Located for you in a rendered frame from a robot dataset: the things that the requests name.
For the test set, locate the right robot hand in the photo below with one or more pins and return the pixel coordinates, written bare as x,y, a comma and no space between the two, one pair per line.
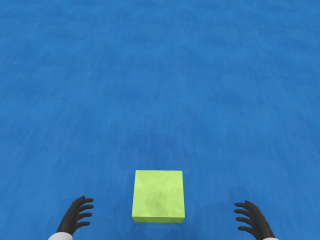
260,227

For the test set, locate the left robot hand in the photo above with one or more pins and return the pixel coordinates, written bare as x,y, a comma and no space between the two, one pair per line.
69,222

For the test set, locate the carton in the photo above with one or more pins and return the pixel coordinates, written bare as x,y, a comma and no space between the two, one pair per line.
158,197

